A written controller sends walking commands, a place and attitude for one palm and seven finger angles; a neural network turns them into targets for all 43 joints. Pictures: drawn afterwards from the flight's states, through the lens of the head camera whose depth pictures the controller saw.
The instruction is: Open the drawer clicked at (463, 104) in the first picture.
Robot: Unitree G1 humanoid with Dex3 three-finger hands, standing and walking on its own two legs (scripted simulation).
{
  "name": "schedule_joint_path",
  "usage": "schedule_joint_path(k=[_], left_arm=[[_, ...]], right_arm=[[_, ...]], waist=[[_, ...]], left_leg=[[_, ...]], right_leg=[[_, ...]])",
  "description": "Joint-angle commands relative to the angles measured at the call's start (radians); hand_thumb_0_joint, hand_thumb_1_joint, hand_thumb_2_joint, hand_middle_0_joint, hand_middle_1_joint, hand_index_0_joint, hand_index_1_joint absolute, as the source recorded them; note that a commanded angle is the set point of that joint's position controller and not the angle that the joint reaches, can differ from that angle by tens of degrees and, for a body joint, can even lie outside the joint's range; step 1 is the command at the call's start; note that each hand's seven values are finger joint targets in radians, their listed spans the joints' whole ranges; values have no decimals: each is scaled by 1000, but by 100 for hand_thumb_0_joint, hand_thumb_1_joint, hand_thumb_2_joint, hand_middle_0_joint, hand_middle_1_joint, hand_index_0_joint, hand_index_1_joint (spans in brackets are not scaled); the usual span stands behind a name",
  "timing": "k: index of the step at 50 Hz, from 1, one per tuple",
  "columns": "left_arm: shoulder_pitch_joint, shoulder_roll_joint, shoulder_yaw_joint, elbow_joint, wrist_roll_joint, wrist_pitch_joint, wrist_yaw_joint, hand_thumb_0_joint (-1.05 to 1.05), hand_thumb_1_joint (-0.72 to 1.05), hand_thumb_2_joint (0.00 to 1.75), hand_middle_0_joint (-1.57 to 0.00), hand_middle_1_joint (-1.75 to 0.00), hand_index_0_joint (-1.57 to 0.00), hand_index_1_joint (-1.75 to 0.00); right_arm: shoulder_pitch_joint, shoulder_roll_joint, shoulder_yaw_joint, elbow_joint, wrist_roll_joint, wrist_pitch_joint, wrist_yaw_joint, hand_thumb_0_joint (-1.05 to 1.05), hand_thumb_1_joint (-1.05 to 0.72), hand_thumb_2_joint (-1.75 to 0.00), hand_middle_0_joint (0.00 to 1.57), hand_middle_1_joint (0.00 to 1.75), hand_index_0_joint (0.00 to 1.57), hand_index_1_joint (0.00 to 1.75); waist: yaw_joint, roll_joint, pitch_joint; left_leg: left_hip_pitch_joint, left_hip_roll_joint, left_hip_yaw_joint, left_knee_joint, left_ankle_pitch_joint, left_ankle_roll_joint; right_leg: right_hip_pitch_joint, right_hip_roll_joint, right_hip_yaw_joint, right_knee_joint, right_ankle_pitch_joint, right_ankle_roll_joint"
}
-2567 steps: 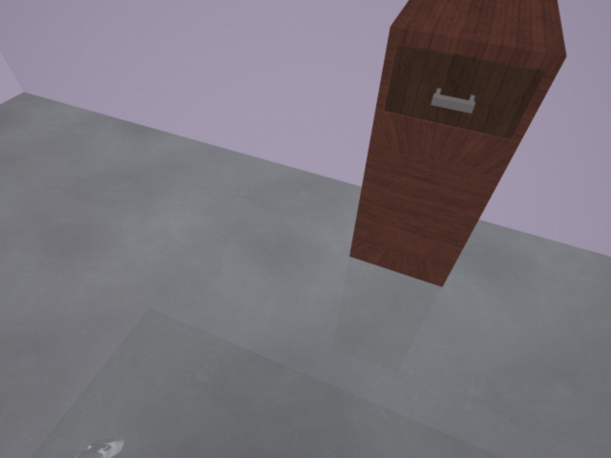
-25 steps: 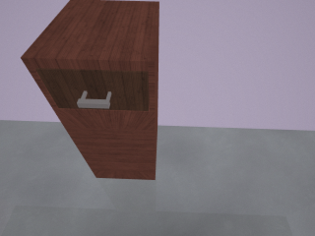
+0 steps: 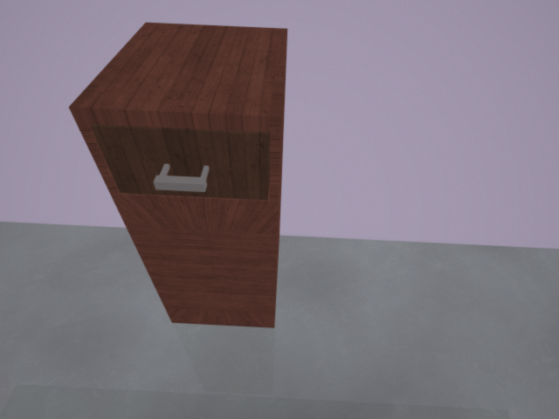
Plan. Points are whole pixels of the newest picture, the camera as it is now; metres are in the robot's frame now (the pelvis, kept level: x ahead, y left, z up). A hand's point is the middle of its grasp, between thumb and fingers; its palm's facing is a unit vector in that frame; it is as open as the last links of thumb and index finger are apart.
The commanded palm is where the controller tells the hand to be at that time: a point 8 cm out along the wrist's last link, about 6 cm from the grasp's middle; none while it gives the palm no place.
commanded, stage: come to a stop and stand still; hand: left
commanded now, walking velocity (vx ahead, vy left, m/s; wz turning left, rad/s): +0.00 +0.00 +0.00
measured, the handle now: (183, 176) +0.55 +0.24 +0.01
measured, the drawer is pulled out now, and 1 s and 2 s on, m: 0.00 0.00 0.00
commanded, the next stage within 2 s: look again from close up in 0.02 s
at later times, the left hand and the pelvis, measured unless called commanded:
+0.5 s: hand out of the picture +0.02 +0.18 -0.17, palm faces +0.05 -0.97 -0.23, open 7.3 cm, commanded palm none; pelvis +0.02 +0.00 +0.00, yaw +0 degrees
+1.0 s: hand (172, 325) +0.25 +0.18 -0.01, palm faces +0.01 -0.42 -0.91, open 8.0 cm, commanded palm +0.16 +0.22 -0.02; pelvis +0.02 -0.01 -0.01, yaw -4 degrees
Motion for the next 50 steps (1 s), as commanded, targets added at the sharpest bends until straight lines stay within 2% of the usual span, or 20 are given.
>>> schedule_joint_path(k=[1,5,6,7,10,14,19,34,35,36,37,38,39,40,41,42,44,46,48,50], left_arm=[[57,71,10,-30,1,-24,7,0,90,90,-20,-30,-20,-30],[80,51,6,-14,-1,-29,9,0,90,90,-20,-30,-20,-30],[131,103,-8,16,8,-40,48,0,90,90,-20,-30,-20,-30],[95,140,3,-11,2,-44,39,0,90,90,-20,-30,-20,-30],[35,119,12,-33,4,-40,23,0,90,90,-20,-30,-20,-30],[58,53,-2,-12,4,-35,10,0,90,90,-20,-30,-20,-30],[60,47,-8,4,-4,-48,9,0,90,90,-20,-30,-20,-30],[15,74,-4,12,-11,-54,11,0,90,90,-20,-30,-20,-30],[114,134,4,48,-4,-53,51,0,90,90,-20,-30,-20,-30],[-796,396,-69,-1367,178,-229,46,0,88,89,-20,-32,-20,-32],[-360,378,-10,-1127,189,-141,133,0,85,88,-20,-33,-20,-33],[-279,300,-28,-1102,127,-75,196,0,83,87,-21,-34,-21,-34],[-9,151,-102,-967,174,12,212,0,81,86,-21,-36,-21,-36],[-114,147,-137,-1123,208,13,217,0,78,85,-21,-37,-21,-37],[-85,216,-88,-1139,297,1,236,0,76,84,-21,-39,-21,-39],[-74,218,-109,-1145,386,-10,258,0,74,83,-21,-40,-21,-40],[24,225,-85,-1075,564,-7,299,0,69,81,-22,-43,-22,-43],[296,183,-93,-1036,712,-1,331,0,64,79,-22,-47,-22,-47],[492,178,-71,-1000,835,-5,347,0,60,77,-22,-50,-22,-50],[440,209,-64,-1119,912,-36,358,0,55,75,-22,-53,-22,-53]], right_arm=[[93,-74,-12,-11,0,-20,-5,0,-90,-90,20,30,20,30],[122,-54,-6,8,1,-24,-9,0,-90,-90,20,30,20,30],[-39,-124,-17,-70,5,-37,2,0,-90,-90,20,30,20,30],[32,-66,-15,-94,4,-29,0,0,-90,-90,20,30,20,30],[153,-54,-14,-75,-7,-29,1,0,-90,-90,20,30,20,30],[114,-84,-16,-87,-6,-41,-5,0,-90,-90,20,30,20,30],[129,-80,-4,-63,0,-50,-7,0,-90,-90,20,30,20,30],[92,-86,6,-2,1,-52,-12,0,-90,-90,20,30,20,30],[-39,-140,-19,-66,16,-52,-2,0,-90,-90,20,30,20,30],[-119,-299,-4,-428,71,-187,-57,0,-90,-90,20,30,20,30],[-199,-247,-18,-392,56,-282,-92,0,-90,-90,20,30,20,30],[-175,-249,-38,-344,80,-315,-96,0,-90,-90,20,30,20,30],[-139,-184,-25,-333,86,-319,-97,0,-90,-90,20,30,20,30],[-188,-206,-24,-413,92,-336,-92,0,-90,-90,20,30,20,30],[-196,-240,-34,-417,71,-341,-93,0,-90,-90,20,30,20,30],[-226,-259,-29,-451,42,-338,-84,0,-90,-90,20,30,20,30],[-227,-254,-49,-524,7,-295,-58,0,-90,-90,20,30,20,30],[-277,-256,-75,-600,-17,-227,-16,0,-90,-90,20,30,20,30],[-315,-251,-83,-637,-21,-128,33,0,-90,-90,20,30,20,30],[-383,-243,-70,-694,-12,-54,68,0,-90,-90,20,30,20,30]], waist=[[-5,-2,90],[-6,13,96],[34,105,153],[-19,134,15],[-55,66,-8],[-14,75,103],[-11,-18,145],[-19,9,64],[40,-202,102],[-80,141,-364],[12,267,-284],[-3,325,-207],[4,211,-166],[-12,138,-47],[-9,38,-86],[-19,-50,-32],[10,-178,-38],[74,-201,-31],[132,-209,-52],[140,-215,-100]], left_leg=[[-196,92,-109,-154,-155,26],[-190,94,-106,-153,-127,23],[-212,113,-16,4,-57,-23],[-167,46,-55,29,-129,-19],[-122,67,-83,-8,-124,13],[-305,134,-185,-178,-243,44],[-263,104,-146,-169,-100,34],[-106,102,-97,-141,94,13],[-174,140,-46,31,62,-9],[32,10,-59,-90,148,34],[16,9,-29,-91,197,31],[-45,11,-23,-92,79,-3],[-95,10,-49,-97,46,-8],[-140,9,-77,-93,16,-1],[-143,9,-76,-51,20,8],[-201,-5,-84,-19,4,14],[-271,-35,-73,38,3,9],[-312,-40,-56,57,7,-5],[-367,-35,-29,64,69,-17],[-405,-36,-14,75,102,-18]], right_leg=[[80,-87,156,-131,-222,7],[82,-86,151,-126,-189,1],[39,-122,144,-36,1,8],[25,-156,228,-76,-239,-31],[-67,-129,187,-51,-362,-44],[38,-54,99,43,-185,-12],[65,-75,137,-11,-110,-17],[137,-97,140,-37,69,-20],[120,-134,151,11,389,13],[191,-19,275,52,136,-3],[172,-2,173,67,-28,-34],[100,-2,143,61,-121,-22],[81,13,134,58,-117,-16],[27,9,142,37,-134,-10],[-6,18,159,34,-174,-11],[-64,16,166,28,-233,-10],[-97,11,192,22,-359,-10],[-62,11,212,16,-377,-24],[3,14,225,51,-214,-37],[53,10,240,98,-59,-38]])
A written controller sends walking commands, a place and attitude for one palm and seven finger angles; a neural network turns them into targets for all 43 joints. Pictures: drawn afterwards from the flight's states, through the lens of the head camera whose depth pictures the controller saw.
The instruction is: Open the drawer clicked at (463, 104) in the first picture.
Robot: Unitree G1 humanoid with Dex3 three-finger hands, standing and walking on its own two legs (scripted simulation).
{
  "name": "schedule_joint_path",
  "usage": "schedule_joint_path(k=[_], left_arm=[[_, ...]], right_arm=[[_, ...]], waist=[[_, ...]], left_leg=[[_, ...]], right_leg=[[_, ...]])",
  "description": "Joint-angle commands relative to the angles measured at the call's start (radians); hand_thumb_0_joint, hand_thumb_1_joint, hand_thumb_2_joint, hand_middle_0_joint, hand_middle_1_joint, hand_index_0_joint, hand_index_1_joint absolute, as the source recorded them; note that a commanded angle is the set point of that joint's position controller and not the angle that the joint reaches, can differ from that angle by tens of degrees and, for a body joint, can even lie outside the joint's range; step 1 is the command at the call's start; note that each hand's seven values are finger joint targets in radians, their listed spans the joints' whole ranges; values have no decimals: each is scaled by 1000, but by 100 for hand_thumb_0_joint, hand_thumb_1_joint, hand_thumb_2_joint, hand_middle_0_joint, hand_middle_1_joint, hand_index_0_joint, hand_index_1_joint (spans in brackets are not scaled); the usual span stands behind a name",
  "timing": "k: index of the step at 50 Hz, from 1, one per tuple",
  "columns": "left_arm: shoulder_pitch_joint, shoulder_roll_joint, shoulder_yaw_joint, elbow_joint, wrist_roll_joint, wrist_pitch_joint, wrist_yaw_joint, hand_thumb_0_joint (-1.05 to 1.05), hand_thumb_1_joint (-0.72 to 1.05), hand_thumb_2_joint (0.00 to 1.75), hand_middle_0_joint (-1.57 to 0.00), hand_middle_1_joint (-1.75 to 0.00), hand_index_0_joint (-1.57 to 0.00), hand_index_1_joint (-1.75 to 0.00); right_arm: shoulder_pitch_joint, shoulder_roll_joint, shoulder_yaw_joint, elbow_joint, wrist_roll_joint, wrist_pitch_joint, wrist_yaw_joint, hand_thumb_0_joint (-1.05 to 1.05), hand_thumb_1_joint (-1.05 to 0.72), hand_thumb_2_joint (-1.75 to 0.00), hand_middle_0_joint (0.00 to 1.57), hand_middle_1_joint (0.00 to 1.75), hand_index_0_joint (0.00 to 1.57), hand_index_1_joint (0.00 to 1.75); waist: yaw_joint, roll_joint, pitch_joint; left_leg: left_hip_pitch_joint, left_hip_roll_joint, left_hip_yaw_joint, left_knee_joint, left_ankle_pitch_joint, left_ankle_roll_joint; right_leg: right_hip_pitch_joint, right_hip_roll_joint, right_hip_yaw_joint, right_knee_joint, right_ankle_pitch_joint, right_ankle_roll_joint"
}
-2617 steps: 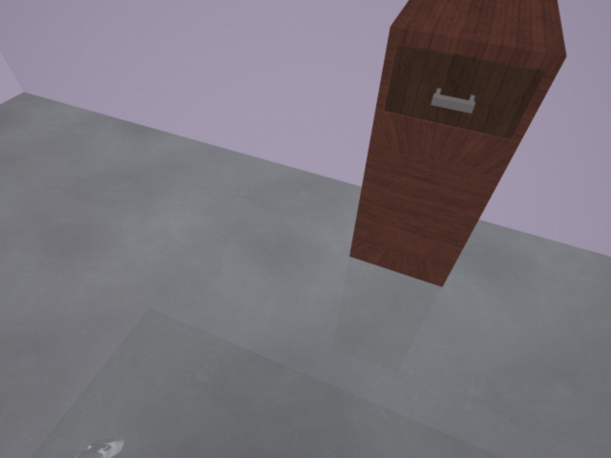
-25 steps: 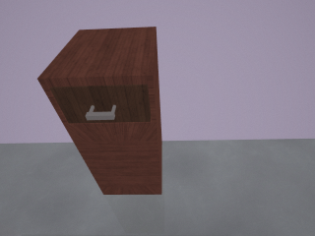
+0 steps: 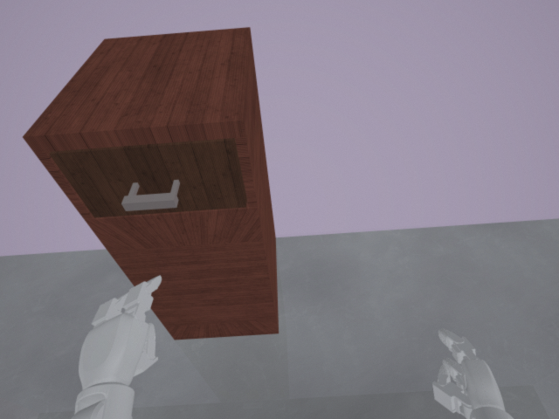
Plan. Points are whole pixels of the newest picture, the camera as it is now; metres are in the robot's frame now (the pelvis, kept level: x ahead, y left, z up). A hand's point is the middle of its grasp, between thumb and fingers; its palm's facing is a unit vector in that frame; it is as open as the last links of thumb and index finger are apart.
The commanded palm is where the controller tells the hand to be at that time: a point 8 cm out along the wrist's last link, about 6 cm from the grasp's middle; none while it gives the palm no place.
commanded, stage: raise the hand with hooked fingers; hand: left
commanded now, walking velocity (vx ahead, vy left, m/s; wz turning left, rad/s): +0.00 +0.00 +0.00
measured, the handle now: (153, 194) +0.51 +0.29 +0.03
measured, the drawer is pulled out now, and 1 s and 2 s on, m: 0.00 0.00 0.00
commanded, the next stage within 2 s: move the hooked fingers above the handle in 1.60 s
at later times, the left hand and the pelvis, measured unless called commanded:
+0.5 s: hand (127, 316) +0.25 +0.24 +0.04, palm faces +0.11 -0.12 -0.99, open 10.8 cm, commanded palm +0.20 +0.25 +0.08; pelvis +0.01 +0.01 -0.01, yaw +1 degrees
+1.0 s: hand (89, 261) +0.29 +0.28 +0.11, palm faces +0.13 -0.08 -0.99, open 13.5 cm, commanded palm +0.26 +0.28 +0.16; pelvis +0.01 +0.03 +0.01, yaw +2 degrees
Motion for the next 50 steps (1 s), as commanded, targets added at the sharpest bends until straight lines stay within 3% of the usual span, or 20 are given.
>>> schedule_joint_path(k=[1,3,4,6,7,8,10,12,14,16,18,19,22,24,28,34,37,42,50], left_arm=[[411,87,37,-102,220,-34,43,0,53,74,-23,-54,-23,-54],[321,145,78,-197,273,-54,75,0,48,72,-23,-57,-23,-57],[234,162,90,-261,311,-53,101,0,46,71,-23,-58,-23,-58],[128,189,115,-318,360,-57,158,0,41,69,-24,-62,-24,-62],[82,206,128,-342,375,-63,184,0,39,68,-24,-63,-24,-63],[-46,238,143,-403,390,-66,207,0,36,67,-24,-64,-24,-64],[-137,213,108,-398,382,-78,229,0,32,65,-24,-68,-24,-68],[-187,219,95,-408,371,-102,229,0,27,63,-25,-70,-25,-70],[-243,213,77,-368,358,-109,213,0,22,61,-25,-74,-25,-74],[-224,193,51,-318,336,-66,175,0,18,59,-25,-76,-25,-76],[-158,165,35,-244,305,27,118,0,13,57,-25,-80,-25,-80],[-109,160,26,-229,289,72,80,0,11,56,-26,-81,-26,-81],[-73,218,55,-239,249,152,-22,0,4,53,-26,-86,-26,-86],[-64,225,67,-266,242,166,-64,0,-1,51,-27,-88,-27,-88],[-103,284,138,-378,264,127,-76,0,-10,47,-27,-94,-27,-94],[-335,274,113,-431,269,69,-36,0,-24,41,-28,-103,-28,-103],[-406,276,91,-381,254,65,-47,0,-31,38,-29,-108,-29,-108],[-516,309,75,-305,240,119,-114,0,-43,33,-29,-115,-29,-115],[-678,387,100,-249,212,177,-258,0,-50,30,-30,-120,-30,-120]], right_arm=[[-180,-50,-10,-247,-2,99,78,0,-90,-90,20,30,20,30],[-201,-45,-2,-260,-4,136,90,0,-90,-90,20,30,20,30],[-218,-42,-9,-274,-14,150,92,0,-90,-90,20,30,20,30],[-185,-23,-15,-273,-29,159,83,0,-90,-90,20,30,20,30],[-166,-12,-18,-267,-35,156,77,0,-90,-90,20,30,20,30],[-156,-17,-18,-248,-47,164,65,0,-90,-90,20,30,20,30],[-142,-7,-23,-236,-50,152,53,0,-90,-90,20,30,20,30],[-143,-12,-23,-231,-53,141,46,0,-90,-90,20,30,20,30],[-149,-18,-18,-225,-56,136,45,0,-90,-90,20,30,20,30],[-162,-16,-13,-222,-47,135,44,0,-90,-90,20,30,20,30],[-178,-15,-3,-223,-29,150,39,0,-90,-90,20,30,20,30],[-176,-11,2,-227,-14,158,37,0,-90,-90,20,30,20,30],[-211,-15,30,-245,10,177,24,0,-90,-90,20,30,20,30],[-220,-14,43,-246,16,186,25,0,-90,-90,20,30,20,30],[-194,-20,34,-243,7,182,27,0,-90,-90,20,30,20,30],[-155,-31,5,-200,6,154,18,0,-90,-90,20,30,20,30],[-141,-39,-5,-173,15,142,10,0,-90,-90,20,30,20,30],[-162,-46,3,-156,28,153,0,0,-90,-90,20,30,20,30],[-179,-48,32,-160,38,199,-5,0,-90,-90,20,30,20,30]], waist=[[146,-254,-25],[149,-176,-56],[143,-81,-88],[129,62,-203],[118,81,-270],[90,52,-285],[45,18,-302],[22,29,-268],[-3,-19,-200],[4,-18,-197],[26,-34,-173],[50,-68,-172],[83,-176,-129],[99,-127,-93],[121,-48,-147],[80,38,-150],[68,31,-143],[71,-7,-113],[74,-3,-110]], left_leg=[[-281,-45,-81,-41,208,-1],[-287,-61,-91,-21,180,3],[-267,-61,-86,-11,176,9],[-199,-63,-94,34,240,16],[-155,-62,-104,65,277,19],[-143,-67,-126,101,269,24],[-84,-60,-137,143,254,31],[-59,-56,-142,170,242,32],[-82,-53,-154,176,193,34],[-100,-46,-149,138,193,33],[-138,-44,-146,84,207,30],[-154,-39,-140,49,219,24],[-191,-30,-129,-27,211,24],[-174,-24,-130,-66,239,22],[-119,-12,-135,-103,332,21],[-20,-16,-157,-111,357,21],[27,-15,-158,-121,374,13],[35,-12,-161,-168,389,2],[57,-10,-155,-222,450,1]], right_leg=[[288,-6,167,-105,95,-18],[284,0,203,-83,82,-22],[260,5,208,-72,82,-27],[236,20,214,-26,182,-37],[220,18,233,-7,232,-38],[169,19,242,5,209,-33],[79,7,234,2,151,-24],[9,8,207,3,119,-20],[-35,9,183,-8,48,-11],[35,11,135,-22,72,-3],[140,14,107,-43,120,1],[209,11,98,-54,141,4],[340,-1,118,-89,141,14],[375,-2,108,-93,153,9],[449,5,95,-91,243,1],[378,6,72,-115,225,-7],[349,4,46,-137,219,-4],[386,2,21,-166,215,-2],[490,5,13,-206,283,0]])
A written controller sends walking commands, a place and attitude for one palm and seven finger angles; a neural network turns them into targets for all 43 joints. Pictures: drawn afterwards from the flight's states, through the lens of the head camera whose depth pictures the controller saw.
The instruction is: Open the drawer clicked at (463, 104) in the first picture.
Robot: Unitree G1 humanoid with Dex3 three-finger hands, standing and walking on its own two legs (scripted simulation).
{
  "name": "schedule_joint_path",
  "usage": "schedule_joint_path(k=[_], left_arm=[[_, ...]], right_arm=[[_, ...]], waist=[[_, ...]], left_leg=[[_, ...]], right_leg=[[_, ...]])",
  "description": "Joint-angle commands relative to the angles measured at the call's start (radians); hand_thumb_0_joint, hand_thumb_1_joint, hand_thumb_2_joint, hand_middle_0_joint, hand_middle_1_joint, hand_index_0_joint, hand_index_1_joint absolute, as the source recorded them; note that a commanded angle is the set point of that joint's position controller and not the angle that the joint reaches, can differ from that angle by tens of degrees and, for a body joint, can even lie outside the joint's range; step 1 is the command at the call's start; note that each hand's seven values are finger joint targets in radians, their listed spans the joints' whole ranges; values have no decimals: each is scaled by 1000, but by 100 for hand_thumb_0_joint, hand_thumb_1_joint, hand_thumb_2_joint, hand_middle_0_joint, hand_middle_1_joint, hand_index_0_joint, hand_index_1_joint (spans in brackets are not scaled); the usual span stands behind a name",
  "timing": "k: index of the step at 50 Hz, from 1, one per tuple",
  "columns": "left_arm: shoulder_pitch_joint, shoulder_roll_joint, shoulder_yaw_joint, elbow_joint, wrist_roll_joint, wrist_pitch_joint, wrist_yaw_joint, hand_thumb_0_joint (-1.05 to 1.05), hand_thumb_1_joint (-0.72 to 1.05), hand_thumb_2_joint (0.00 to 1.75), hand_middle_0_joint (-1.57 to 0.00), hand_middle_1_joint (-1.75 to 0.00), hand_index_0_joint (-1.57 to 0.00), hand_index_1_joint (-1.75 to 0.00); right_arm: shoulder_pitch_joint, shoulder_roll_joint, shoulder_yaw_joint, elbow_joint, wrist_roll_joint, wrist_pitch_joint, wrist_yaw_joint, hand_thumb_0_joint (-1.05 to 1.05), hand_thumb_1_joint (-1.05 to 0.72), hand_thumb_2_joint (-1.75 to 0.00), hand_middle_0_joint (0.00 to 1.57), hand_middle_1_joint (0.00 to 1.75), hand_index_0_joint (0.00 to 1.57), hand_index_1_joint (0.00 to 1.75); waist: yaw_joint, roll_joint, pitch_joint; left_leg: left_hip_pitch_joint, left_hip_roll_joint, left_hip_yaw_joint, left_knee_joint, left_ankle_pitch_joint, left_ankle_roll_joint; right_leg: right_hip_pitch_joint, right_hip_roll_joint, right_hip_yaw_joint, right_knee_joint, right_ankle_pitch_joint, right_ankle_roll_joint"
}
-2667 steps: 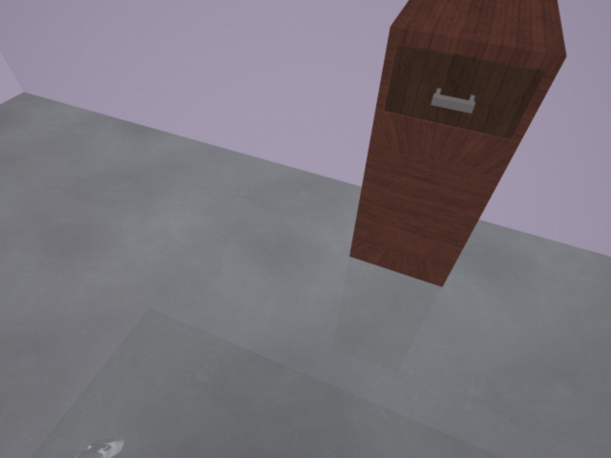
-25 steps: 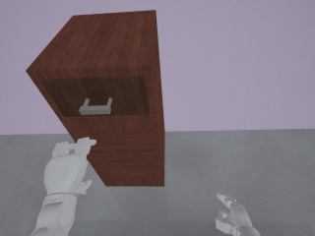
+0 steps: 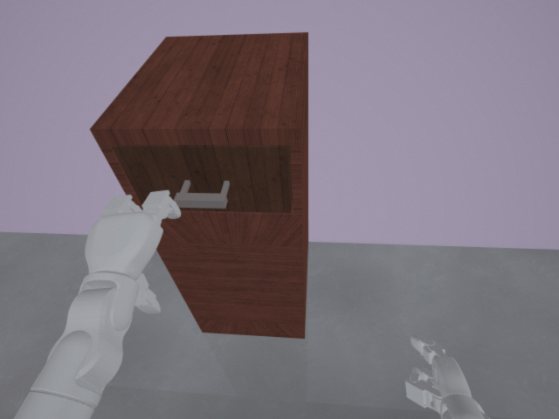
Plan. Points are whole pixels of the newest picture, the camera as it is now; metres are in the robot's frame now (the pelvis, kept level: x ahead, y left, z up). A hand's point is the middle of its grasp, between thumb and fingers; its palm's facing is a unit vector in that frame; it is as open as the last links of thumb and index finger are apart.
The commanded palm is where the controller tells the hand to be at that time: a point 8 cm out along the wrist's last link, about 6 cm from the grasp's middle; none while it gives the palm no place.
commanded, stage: raise the hand with hooked fingers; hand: left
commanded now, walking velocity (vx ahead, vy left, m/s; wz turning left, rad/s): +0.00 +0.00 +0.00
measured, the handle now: (203, 192) +0.51 +0.24 +0.01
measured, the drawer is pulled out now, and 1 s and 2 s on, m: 0.00 0.00 0.00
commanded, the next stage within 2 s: move the hooked fingers above the handle in 0.60 s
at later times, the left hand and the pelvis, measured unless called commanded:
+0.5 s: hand (142, 240) +0.31 +0.24 +0.12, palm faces +0.03 -0.09 -1.00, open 13.9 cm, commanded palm +0.28 +0.25 +0.18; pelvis +0.00 +0.00 +0.01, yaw +1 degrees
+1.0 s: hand (159, 233) +0.33 +0.22 +0.11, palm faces +0.02 -0.06 -1.00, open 13.8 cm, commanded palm +0.31 +0.24 +0.17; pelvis -0.01 -0.02 +0.00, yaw +1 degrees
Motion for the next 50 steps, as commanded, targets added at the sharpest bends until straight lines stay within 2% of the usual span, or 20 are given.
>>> schedule_joint_path(k=[1,5,6,10,11,14,15,17,20,24,26,28,31,35,38,39,41,44,48,50], left_arm=[[-302,225,140,-178,1,11,-32,0,-50,30,-30,-120,-30,-120],[-391,246,141,-162,-11,-12,-81,0,-50,30,-30,-120,-30,-120],[-413,247,138,-159,-15,-19,-91,0,-50,30,-30,-120,-30,-120],[-506,293,162,-171,-25,-56,-114,0,-50,30,-30,-120,-30,-120],[-467,283,165,-138,-31,-61,-119,0,-50,30,-30,-120,-30,-120],[-398,265,168,-138,-45,-77,-136,0,-50,30,-30,-120,-30,-120],[-381,274,179,-141,-53,-84,-138,0,-50,30,-30,-120,-30,-120],[-353,257,172,-135,-63,-87,-144,0,-50,30,-30,-120,-30,-120],[-375,281,194,-177,-60,-115,-131,0,-50,30,-30,-120,-30,-120],[-406,309,227,-231,-52,-147,-84,0,-50,30,-30,-120,-30,-120],[-396,308,237,-211,-57,-154,-63,0,-50,30,-30,-120,-30,-120],[-403,315,247,-209,-57,-152,-45,0,-50,30,-30,-120,-30,-120],[-400,279,206,-142,-57,-128,-41,0,-50,30,-30,-120,-30,-120],[-396,265,174,-131,-54,-97,-62,0,-50,30,-30,-120,-30,-120],[-455,258,152,-61,-49,-87,-84,0,-50,30,-30,-120,-30,-120],[-473,282,164,-45,-43,-93,-88,0,-50,30,-30,-120,-30,-120],[-541,269,138,-34,-37,-113,-90,0,-50,30,-30,-120,-30,-120],[-631,302,158,1,-30,-153,-79,0,-50,30,-30,-120,-30,-120],[-674,334,193,53,-23,-188,-51,0,-50,30,-30,-120,-30,-120],[-667,299,169,99,-27,-190,-40,0,-50,30,-30,-120,-30,-120]], right_arm=[[-118,-113,-26,-150,0,-25,-7,0,-90,-90,20,30,20,30],[-106,-112,-21,-148,2,-20,-6,0,-90,-90,20,30,20,30],[-107,-114,-19,-149,3,-20,-7,0,-90,-90,20,30,20,30],[-91,-117,-21,-141,5,-29,-5,0,-90,-90,20,30,20,30],[-83,-118,-23,-145,4,-30,-3,0,-90,-90,20,30,20,30],[-69,-122,-29,-146,8,-28,11,0,-90,-90,20,30,20,30],[-66,-128,-33,-148,8,-25,15,0,-90,-90,20,30,20,30],[-67,-131,-36,-155,11,-21,19,0,-90,-90,20,30,20,30],[-61,-135,-42,-155,10,-25,26,0,-90,-90,20,30,20,30],[-51,-128,-43,-151,6,-36,28,0,-90,-90,20,30,20,30],[-48,-131,-48,-146,6,-40,24,0,-90,-90,20,30,20,30],[-57,-133,-48,-140,12,-43,25,0,-90,-90,20,30,20,30],[-58,-132,-47,-129,17,-39,22,0,-90,-90,20,30,20,30],[-70,-133,-47,-135,20,-33,18,0,-90,-90,20,30,20,30],[-74,-138,-39,-134,25,-28,6,0,-90,-90,20,30,20,30],[-62,-136,-38,-129,23,-29,3,0,-90,-90,20,30,20,30],[-60,-133,-37,-128,22,-32,-6,0,-90,-90,20,30,20,30],[-40,-128,-38,-118,18,-43,-16,0,-90,-90,20,30,20,30],[-26,-129,-45,-112,18,-46,-21,0,-90,-90,20,30,20,30],[-12,-124,-47,-110,20,-47,-21,0,-90,-90,20,30,20,30]], waist=[[3,-51,-192],[-8,-28,-198],[-10,-44,-204],[-15,-4,-237],[-7,-30,-228],[2,-37,-249],[4,-38,-234],[2,-66,-221],[7,-30,-228],[16,-13,-300],[15,-24,-274],[13,-5,-262],[3,-33,-209],[1,-50,-231],[-22,-89,-198],[-19,-105,-210],[-28,-78,-203],[-29,-56,-246],[-24,-17,-280],[-24,-42,-270]], left_leg=[[-104,28,-56,-96,405,-33],[-88,29,-57,-106,412,-34],[-87,28,-59,-106,422,-32],[-64,27,-67,-112,450,-39],[-73,25,-68,-111,465,-40],[-69,29,-65,-107,525,-47],[-75,32,-68,-110,535,-51],[-91,30,-57,-112,508,-45],[-88,33,-68,-118,504,-51],[-72,26,-75,-110,517,-51],[-84,24,-71,-118,494,-52],[-86,24,-73,-122,468,-55],[-114,20,-60,-134,411,-51],[-117,16,-49,-135,366,-37],[-138,18,-47,-133,308,-27],[-144,15,-44,-131,297,-23],[-140,11,-46,-130,275,-23],[-137,4,-47,-115,276,-20],[-151,-1,-45,-106,301,-28],[-167,-2,-41,-102,305,-26]], right_leg=[[287,22,49,-43,239,-42],[295,24,45,-58,241,-43],[299,24,42,-61,252,-42],[309,23,42,-72,261,-45],[315,23,39,-72,271,-45],[324,22,32,-67,301,-46],[316,23,31,-70,304,-46],[310,22,33,-75,305,-43],[303,24,34,-74,274,-47],[329,21,39,-67,280,-47],[315,22,39,-75,273,-46],[305,26,45,-79,249,-49],[282,22,39,-92,214,-46],[306,17,46,-95,189,-41],[274,20,49,-105,145,-36],[284,15,44,-103,132,-33],[262,15,44,-106,112,-32],[275,12,53,-99,115,-33],[284,13,59,-88,148,-36],[276,9,55,-83,160,-35]])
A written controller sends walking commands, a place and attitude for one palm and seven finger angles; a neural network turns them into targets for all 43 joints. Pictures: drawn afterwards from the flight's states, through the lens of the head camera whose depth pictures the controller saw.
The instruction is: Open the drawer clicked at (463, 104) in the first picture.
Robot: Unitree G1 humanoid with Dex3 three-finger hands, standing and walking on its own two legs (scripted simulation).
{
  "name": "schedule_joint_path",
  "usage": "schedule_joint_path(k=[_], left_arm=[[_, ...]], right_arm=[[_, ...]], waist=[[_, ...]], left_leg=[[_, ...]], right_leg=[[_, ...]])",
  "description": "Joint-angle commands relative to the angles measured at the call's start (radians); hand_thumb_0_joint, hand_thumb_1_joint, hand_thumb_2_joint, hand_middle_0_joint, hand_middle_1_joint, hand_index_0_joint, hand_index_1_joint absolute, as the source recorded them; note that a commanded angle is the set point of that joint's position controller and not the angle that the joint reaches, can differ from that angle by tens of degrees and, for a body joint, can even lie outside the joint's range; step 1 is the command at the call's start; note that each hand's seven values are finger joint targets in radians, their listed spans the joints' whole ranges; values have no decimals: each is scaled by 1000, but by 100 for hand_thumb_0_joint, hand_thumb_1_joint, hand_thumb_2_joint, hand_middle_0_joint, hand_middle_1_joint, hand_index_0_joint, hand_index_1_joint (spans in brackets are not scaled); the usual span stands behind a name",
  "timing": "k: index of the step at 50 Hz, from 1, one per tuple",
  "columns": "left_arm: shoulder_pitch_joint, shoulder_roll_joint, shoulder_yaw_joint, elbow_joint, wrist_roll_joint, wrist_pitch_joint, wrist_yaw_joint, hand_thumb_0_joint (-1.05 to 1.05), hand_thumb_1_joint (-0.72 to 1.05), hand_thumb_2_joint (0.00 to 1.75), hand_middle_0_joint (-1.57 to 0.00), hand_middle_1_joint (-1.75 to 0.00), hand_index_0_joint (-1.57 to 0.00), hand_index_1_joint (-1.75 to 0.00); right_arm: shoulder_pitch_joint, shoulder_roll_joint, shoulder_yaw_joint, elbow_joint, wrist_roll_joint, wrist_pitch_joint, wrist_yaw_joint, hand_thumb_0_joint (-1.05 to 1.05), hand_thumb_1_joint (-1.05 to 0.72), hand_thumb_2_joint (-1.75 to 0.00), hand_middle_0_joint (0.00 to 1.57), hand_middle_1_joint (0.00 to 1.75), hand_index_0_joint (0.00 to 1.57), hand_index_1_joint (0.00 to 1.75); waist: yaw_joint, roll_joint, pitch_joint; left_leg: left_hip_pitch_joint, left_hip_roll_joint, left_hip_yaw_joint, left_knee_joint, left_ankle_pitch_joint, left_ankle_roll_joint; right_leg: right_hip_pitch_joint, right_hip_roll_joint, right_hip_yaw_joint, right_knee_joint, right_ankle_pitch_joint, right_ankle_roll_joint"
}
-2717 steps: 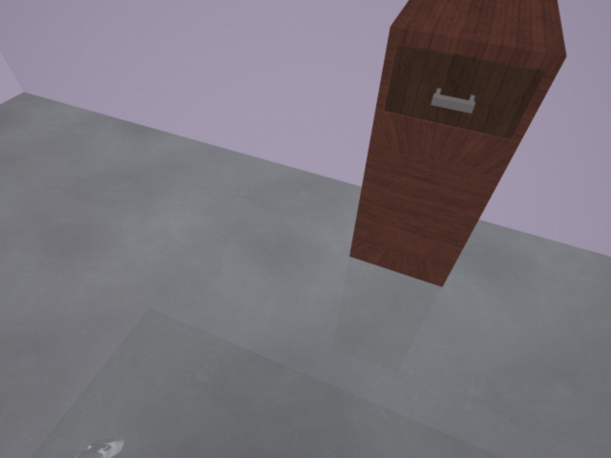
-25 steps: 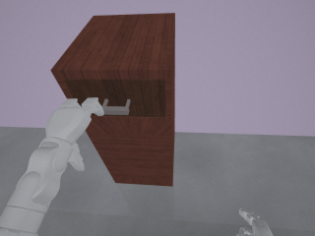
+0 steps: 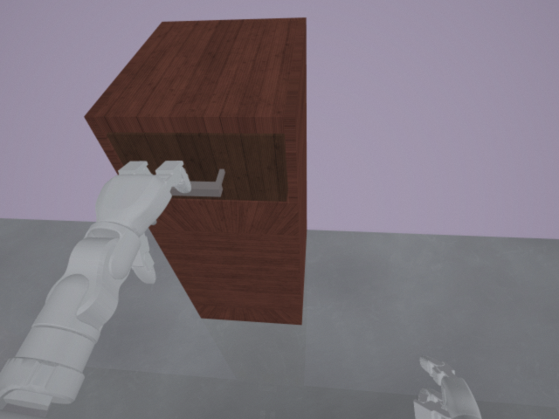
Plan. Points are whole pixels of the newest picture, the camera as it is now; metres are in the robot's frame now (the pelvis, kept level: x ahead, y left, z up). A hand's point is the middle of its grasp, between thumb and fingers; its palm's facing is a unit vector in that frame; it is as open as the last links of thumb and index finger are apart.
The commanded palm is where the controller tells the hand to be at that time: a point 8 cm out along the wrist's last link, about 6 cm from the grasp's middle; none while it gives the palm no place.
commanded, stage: move the hooked fingers above the handle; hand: left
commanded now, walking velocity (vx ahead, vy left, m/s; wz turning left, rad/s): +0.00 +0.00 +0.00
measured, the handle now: (198, 181) +0.53 +0.24 +0.01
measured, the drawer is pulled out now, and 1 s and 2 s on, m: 0.00 0.00 0.00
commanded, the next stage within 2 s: none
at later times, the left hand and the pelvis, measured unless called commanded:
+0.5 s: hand (167, 202) +0.40 +0.23 +0.09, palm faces +0.02 -0.05 -1.00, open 13.8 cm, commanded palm +0.38 +0.25 +0.15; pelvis +0.01 +0.00 +0.00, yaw -1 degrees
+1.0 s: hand (183, 182) +0.46 +0.23 +0.07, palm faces -0.01 -0.04 -1.00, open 13.8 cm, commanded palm +0.44 +0.24 +0.13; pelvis +0.02 +0.01 -0.01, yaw -1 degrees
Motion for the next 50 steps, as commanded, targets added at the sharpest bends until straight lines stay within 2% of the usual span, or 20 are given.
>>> schedule_joint_path(k=[1,3,7,10,13,19,21,25,28,31,32,34,35,37,39,42,44,46,48,50], left_arm=[[-404,228,153,-135,8,-15,76,0,-50,30,-30,-120,-30,-120],[-390,230,163,-84,7,-2,77,0,-50,30,-30,-120,-30,-120],[-357,242,170,-101,9,10,75,0,-50,30,-30,-120,-30,-120],[-367,221,150,-77,3,10,69,0,-50,30,-30,-120,-30,-120],[-428,275,190,-48,9,-3,74,0,-50,30,-30,-120,-30,-120],[-533,278,180,-50,31,-55,116,0,-50,30,-30,-120,-30,-120],[-550,229,140,-11,29,-57,127,0,-50,30,-30,-120,-30,-120],[-592,240,138,143,38,-31,137,0,-50,30,-30,-120,-30,-120],[-625,284,165,190,48,-23,133,0,-50,30,-30,-120,-30,-120],[-672,236,114,203,56,-33,123,0,-50,30,-30,-120,-30,-120],[-648,255,137,212,56,-39,119,0,-50,30,-30,-120,-30,-120],[-676,258,134,202,59,-57,114,0,-50,30,-30,-120,-30,-120],[-694,207,90,197,56,-64,114,0,-50,30,-30,-120,-30,-120],[-709,190,81,214,55,-77,117,0,-50,30,-30,-120,-30,-120],[-732,231,117,243,60,-85,130,0,-50,30,-30,-120,-30,-120],[-768,230,122,271,74,-92,158,0,-50,30,-30,-120,-30,-120],[-804,272,156,277,86,-93,182,0,-50,30,-30,-120,-30,-120],[-800,265,160,283,91,-90,201,0,-50,30,-30,-120,-30,-120],[-808,230,131,295,94,-79,208,0,-50,30,-30,-120,-30,-120],[-803,183,93,345,93,-58,211,0,-50,30,-30,-120,-30,-120]], right_arm=[[-68,-110,-48,-126,0,-43,-7,0,-90,-90,20,30,20,30],[-57,-117,-52,-128,4,-38,-5,0,-90,-90,20,30,20,30],[-53,-124,-57,-143,2,-28,1,0,-90,-90,20,30,20,30],[-44,-127,-60,-146,6,-23,-1,0,-90,-90,20,30,20,30],[-26,-136,-64,-140,6,-23,-11,0,-90,-90,20,30,20,30],[14,-125,-77,-120,4,-37,-18,0,-90,-90,20,30,20,30],[26,-123,-78,-114,5,-40,-17,0,-90,-90,20,30,20,30],[48,-134,-73,-93,10,-36,-22,0,-90,-90,20,30,20,30],[56,-141,-75,-95,8,-28,-26,0,-90,-90,20,30,20,30],[72,-136,-77,-99,6,-25,-24,0,-90,-90,20,30,20,30],[80,-137,-81,-102,4,-22,-25,0,-90,-90,20,30,20,30],[87,-136,-81,-106,2,-16,-22,0,-90,-90,20,30,20,30],[90,-133,-82,-109,1,-16,-20,0,-90,-90,20,30,20,30],[108,-135,-87,-100,0,-16,-16,0,-90,-90,20,30,20,30],[124,-140,-88,-93,-1,-12,-18,0,-90,-90,20,30,20,30],[142,-136,-90,-79,-3,-10,-14,0,-90,-90,20,30,20,30],[155,-138,-95,-70,-6,-11,-12,0,-90,-90,20,30,20,30],[164,-134,-98,-64,-10,-10,-6,0,-90,-90,20,30,20,30],[175,-136,-103,-57,-12,-9,1,0,-90,-90,20,30,20,30],[183,-137,-105,-48,-11,-7,8,0,-90,-90,20,30,20,30]], waist=[[-13,-26,-265],[-11,-61,-267],[4,-68,-333],[-6,-85,-320],[-13,-118,-319],[-23,-3,-389],[-34,-18,-367],[-48,-88,-314],[-42,-97,-356],[-54,-65,-388],[-45,-62,-410],[-47,-44,-426],[-58,-32,-416],[-65,-45,-409],[-64,-61,-403],[-64,-52,-423],[-61,-40,-447],[-57,-12,-477],[-67,-6,-502],[-79,-11,-464]], left_leg=[[-143,-7,-12,-52,253,-10],[-158,-5,-10,-52,244,-10],[-170,-7,1,-38,287,-3],[-184,-5,0,-34,266,2],[-205,-7,0,-29,243,8],[-160,-11,-3,-1,282,5],[-156,-7,-8,2,285,1],[-210,-7,-4,-2,230,2],[-223,-10,1,8,243,5],[-200,-5,1,26,293,4],[-196,-5,2,35,312,5],[-192,-5,-4,45,333,3],[-183,-5,-7,50,342,1],[-170,2,-11,60,359,-3],[-184,3,-14,64,366,-4],[-185,4,-18,74,397,-12],[-179,9,-24,83,444,-20],[-166,11,-24,93,502,-29],[-146,17,-30,107,572,-36],[-142,24,-30,110,567,-37]], right_leg=[[274,5,79,-13,115,-17],[277,7,82,-13,107,-15],[328,0,93,12,179,-14],[310,1,92,12,161,-12],[308,1,102,9,144,-8],[269,5,97,36,165,-15],[231,8,87,38,160,-17],[200,8,81,34,116,-13],[226,7,87,45,137,-12],[207,7,81,67,189,-15],[216,9,82,75,208,-16],[208,11,80,86,217,-17],[183,12,77,89,221,-19],[145,16,72,93,216,-19],[136,19,70,99,214,-20],[119,21,65,117,226,-23],[117,24,65,127,242,-24],[121,24,64,138,271,-25],[106,27,61,144,288,-24],[65,29,56,140,269,-21]])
